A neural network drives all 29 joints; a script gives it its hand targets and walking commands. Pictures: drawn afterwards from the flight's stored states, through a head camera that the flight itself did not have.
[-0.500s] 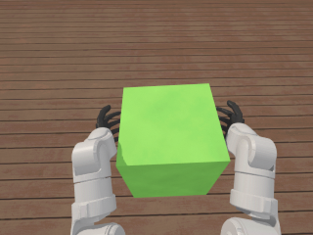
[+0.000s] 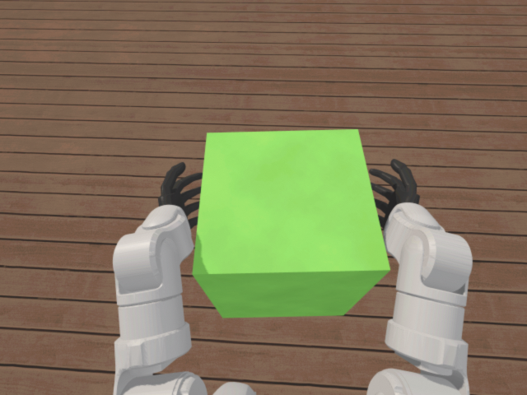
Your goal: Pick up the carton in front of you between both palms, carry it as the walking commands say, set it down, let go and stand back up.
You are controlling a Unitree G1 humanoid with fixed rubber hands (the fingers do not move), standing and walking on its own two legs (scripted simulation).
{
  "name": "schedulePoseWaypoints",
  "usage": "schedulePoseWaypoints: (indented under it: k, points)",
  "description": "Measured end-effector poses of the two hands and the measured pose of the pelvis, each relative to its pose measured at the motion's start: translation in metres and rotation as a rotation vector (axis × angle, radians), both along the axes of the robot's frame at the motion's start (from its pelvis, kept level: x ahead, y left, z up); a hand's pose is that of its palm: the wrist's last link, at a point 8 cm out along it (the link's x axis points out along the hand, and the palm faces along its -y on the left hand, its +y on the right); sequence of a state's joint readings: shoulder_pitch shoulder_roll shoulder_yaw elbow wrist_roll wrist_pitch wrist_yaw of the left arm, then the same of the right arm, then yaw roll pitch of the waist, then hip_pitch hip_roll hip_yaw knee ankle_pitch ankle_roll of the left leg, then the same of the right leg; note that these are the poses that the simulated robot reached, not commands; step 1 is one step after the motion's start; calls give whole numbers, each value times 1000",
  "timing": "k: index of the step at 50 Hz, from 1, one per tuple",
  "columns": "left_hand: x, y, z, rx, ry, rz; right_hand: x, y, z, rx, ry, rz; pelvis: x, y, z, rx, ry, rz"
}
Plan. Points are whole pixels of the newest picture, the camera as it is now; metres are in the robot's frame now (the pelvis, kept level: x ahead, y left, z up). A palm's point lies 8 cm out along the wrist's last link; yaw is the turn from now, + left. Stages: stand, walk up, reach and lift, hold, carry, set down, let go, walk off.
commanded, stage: carry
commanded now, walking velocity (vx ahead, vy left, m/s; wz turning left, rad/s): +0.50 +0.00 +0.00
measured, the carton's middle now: (282, 234) +0.35 +0.04 +0.05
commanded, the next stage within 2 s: none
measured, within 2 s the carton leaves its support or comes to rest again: neither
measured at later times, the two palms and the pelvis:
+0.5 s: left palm (232, 64) +0.65 +0.16 +0.16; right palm (401, 75) +0.63 -0.15 +0.17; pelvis +0.29 +0.04 +0.04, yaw -2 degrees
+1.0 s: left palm out of the picture +0.92 +0.15 +0.23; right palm out of the picture +0.96 -0.16 +0.23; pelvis +0.60 -0.03 +0.10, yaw -1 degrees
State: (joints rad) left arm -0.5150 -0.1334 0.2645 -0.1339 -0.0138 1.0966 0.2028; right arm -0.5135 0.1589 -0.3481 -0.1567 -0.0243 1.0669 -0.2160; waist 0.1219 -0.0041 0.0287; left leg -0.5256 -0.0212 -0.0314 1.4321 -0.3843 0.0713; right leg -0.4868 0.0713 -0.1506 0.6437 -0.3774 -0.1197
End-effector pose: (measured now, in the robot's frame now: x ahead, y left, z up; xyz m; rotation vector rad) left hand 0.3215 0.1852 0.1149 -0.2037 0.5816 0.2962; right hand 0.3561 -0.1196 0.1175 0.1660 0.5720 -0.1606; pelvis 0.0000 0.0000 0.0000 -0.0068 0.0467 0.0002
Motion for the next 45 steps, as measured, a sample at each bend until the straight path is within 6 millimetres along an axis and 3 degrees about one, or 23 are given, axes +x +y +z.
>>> schedulePoseWaypoints:
  k: [5,12,17,22,25,28,33,38,42,45]
  points:
    - [49,-5,31,32,-48,-8,49,-9,31,-23,-54,-20,44,-4,18,25,-3,9]
    - [138,-26,72,65,-88,-73,116,-31,65,-19,-94,-70,124,5,32,45,11,-7]
    - [208,-29,74,87,-56,-94,178,-34,66,-12,-64,-91,193,17,31,54,24,-30]
    - [286,-24,56,64,-33,-118,245,-29,57,-22,-38,-122,264,30,24,74,9,-38]
    - [325,-25,49,61,11,-140,270,-28,52,11,5,-136,293,36,36,60,1,-39]
    - [360,-29,57,34,14,-140,295,-30,56,23,9,-152,322,38,52,43,4,-31]
    - [419,-29,81,49,-44,-124,357,-33,84,-8,-48,-135,377,29,70,28,14,-28]
    - [478,-30,102,45,-86,-96,432,-33,109,-11,-92,-84,448,10,77,17,24,-17]
    - [529,-33,113,68,-97,-52,503,-38,110,-44,-102,-49,510,-10,69,-16,11,-6]
    - [554,-35,107,42,-19,-37,545,-40,102,-71,-25,-26,545,-21,80,-10,10,-4]
